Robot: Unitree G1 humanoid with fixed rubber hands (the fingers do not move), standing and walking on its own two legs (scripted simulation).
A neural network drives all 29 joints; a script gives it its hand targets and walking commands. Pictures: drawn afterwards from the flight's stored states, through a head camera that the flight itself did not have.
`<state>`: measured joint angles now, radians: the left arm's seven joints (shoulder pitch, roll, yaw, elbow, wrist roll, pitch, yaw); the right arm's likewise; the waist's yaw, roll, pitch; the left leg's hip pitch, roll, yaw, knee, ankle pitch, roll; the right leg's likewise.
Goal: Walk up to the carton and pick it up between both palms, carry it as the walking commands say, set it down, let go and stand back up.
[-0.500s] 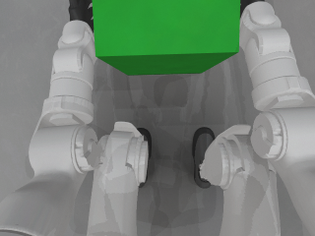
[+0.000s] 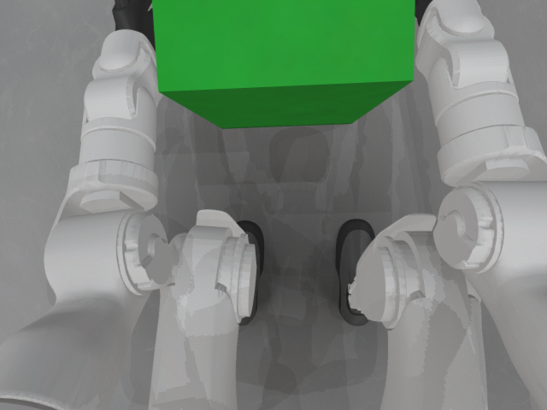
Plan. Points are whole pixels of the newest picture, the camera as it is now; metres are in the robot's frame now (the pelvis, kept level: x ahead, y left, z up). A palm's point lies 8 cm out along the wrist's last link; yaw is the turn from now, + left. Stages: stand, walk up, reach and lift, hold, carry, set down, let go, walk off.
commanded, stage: set down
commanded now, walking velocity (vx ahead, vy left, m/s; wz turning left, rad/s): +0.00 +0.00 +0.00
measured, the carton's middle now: (283, 56) +0.52 +0.02 -0.21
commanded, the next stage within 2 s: none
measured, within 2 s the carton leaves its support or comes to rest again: neither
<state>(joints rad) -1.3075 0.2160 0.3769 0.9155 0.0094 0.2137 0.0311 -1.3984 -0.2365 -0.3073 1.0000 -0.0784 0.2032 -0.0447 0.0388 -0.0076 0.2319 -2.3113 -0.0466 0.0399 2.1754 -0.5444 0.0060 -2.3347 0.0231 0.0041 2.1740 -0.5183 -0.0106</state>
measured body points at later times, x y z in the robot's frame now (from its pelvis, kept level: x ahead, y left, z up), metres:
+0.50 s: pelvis +0.00 +0.00 +0.01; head +0.36 +0.00 +0.27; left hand +0.53 +0.19 -0.16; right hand +0.56 -0.16 -0.16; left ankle +0.12 +0.11 -0.33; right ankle +0.12 -0.11 -0.33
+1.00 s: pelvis +0.01 +0.00 +0.04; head +0.35 +0.00 +0.33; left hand +0.54 +0.22 -0.10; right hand +0.57 -0.18 -0.09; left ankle +0.12 +0.11 -0.33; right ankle +0.12 -0.11 -0.33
